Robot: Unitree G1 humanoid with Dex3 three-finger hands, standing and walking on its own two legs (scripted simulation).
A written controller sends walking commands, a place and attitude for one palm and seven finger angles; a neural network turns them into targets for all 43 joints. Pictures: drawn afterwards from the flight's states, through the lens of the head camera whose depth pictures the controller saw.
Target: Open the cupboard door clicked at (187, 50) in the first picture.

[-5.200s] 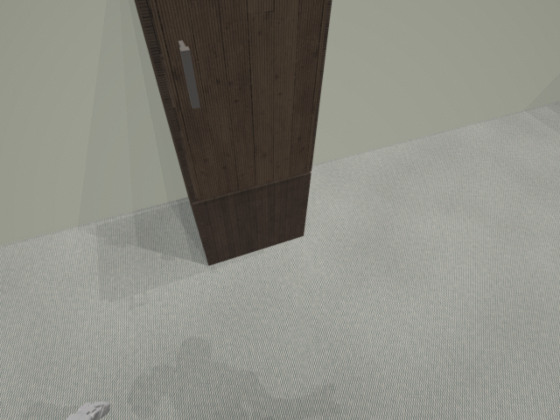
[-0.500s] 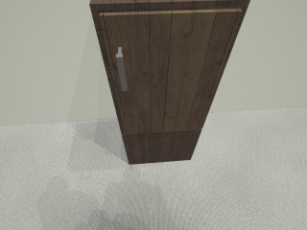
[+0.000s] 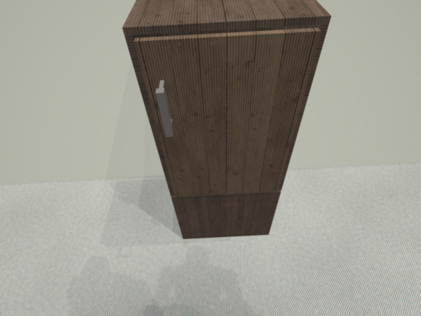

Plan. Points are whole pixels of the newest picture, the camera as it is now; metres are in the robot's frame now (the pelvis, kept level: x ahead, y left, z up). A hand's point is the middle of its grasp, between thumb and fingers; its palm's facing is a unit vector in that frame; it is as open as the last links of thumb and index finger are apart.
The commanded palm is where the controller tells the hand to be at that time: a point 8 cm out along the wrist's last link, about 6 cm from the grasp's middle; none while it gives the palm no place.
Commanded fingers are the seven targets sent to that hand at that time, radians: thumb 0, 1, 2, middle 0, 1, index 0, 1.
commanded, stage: raise the hand with hooked fingers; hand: left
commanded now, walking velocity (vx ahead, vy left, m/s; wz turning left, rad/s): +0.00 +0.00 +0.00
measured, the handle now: (165, 109) +0.56 +0.14 +0.09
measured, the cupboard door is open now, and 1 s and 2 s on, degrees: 0 0 0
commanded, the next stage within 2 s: none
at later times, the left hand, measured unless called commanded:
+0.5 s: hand (102, 314) +0.14 +0.21 -0.04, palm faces +0.13 -0.99 +0.02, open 8.8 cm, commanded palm +0.13 +0.27 -0.02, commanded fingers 0.00 0.34 0.66 -0.24 -0.66 -0.24 -0.66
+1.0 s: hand (64, 274) +0.19 +0.27 +0.03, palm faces +0.10 -0.99 -0.06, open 11.9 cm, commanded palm +0.15 +0.32 +0.04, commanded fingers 0.00 -0.24 0.41 -0.28 -1.03 -0.28 -1.03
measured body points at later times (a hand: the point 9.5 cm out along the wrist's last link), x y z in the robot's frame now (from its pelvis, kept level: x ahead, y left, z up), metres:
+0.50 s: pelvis -0.05 +0.02 -0.07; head -0.01 +0.02 +0.38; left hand +0.13 +0.26 -0.04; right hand +0.20 -0.22 -0.10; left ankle -0.03 +0.16 -0.74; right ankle -0.03 -0.07 -0.74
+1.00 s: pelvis -0.06 +0.05 -0.05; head -0.02 +0.06 +0.40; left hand +0.17 +0.32 +0.03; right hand +0.09 -0.19 -0.13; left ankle -0.03 +0.16 -0.74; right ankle -0.03 -0.07 -0.74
